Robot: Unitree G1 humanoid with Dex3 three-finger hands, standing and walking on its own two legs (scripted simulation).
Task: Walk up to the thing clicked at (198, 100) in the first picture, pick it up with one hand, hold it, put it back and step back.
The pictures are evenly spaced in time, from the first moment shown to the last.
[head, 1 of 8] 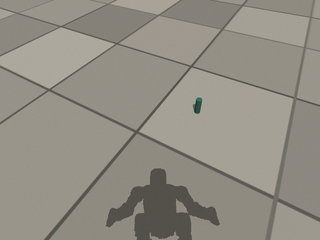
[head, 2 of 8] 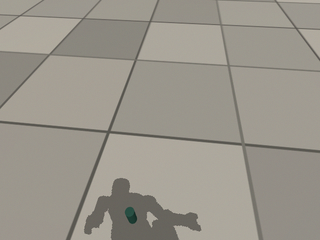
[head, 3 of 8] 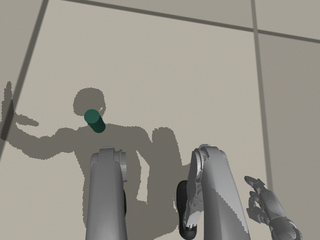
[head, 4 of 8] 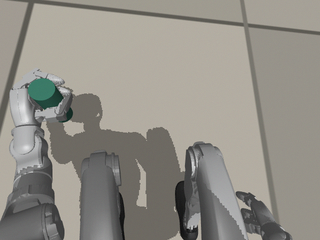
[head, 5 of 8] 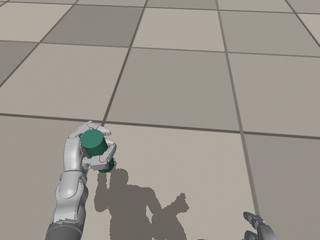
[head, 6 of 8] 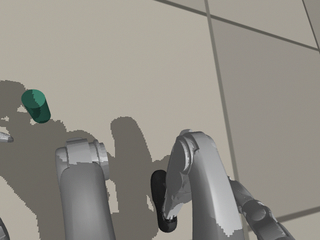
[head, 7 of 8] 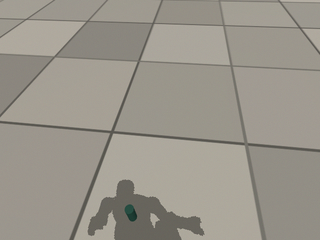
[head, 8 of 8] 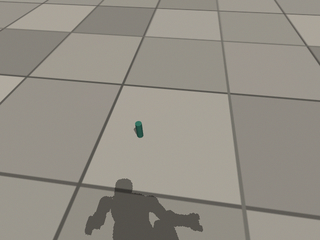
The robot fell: no
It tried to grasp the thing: yes
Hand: left
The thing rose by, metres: 0.69
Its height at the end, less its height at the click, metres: +0.00
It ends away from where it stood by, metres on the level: 0.02
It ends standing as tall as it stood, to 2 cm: yes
